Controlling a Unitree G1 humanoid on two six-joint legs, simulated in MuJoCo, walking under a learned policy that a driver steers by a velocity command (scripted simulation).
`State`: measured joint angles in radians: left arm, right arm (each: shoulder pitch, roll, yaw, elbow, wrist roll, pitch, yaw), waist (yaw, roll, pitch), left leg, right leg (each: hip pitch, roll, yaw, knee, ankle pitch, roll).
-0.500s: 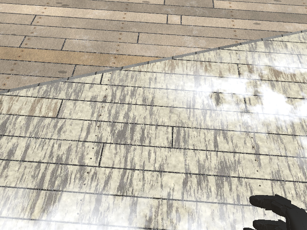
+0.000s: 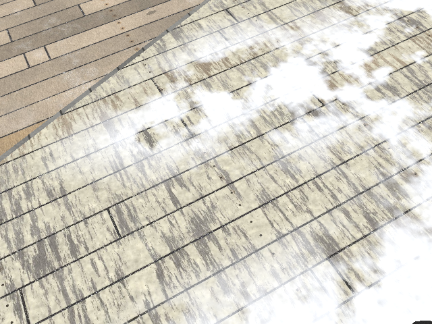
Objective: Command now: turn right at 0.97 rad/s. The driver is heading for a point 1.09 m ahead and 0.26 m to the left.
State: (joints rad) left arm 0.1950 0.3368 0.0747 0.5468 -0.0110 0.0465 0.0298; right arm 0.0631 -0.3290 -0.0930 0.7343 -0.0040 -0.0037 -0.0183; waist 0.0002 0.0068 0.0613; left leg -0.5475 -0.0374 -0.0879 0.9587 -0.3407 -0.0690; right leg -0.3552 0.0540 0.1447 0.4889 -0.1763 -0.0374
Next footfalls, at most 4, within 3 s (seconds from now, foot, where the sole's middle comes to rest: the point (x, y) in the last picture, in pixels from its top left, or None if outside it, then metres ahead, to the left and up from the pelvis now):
0.20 left None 0.09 0.15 -0.78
0.52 right None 0.06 -0.08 -0.78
0.98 left None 0.00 0.18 -0.78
1.64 right None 0.32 -0.10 -0.78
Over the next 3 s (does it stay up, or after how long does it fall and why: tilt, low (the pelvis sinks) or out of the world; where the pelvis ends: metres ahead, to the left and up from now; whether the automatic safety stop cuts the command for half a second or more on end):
stays up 1.19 0.13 -0.05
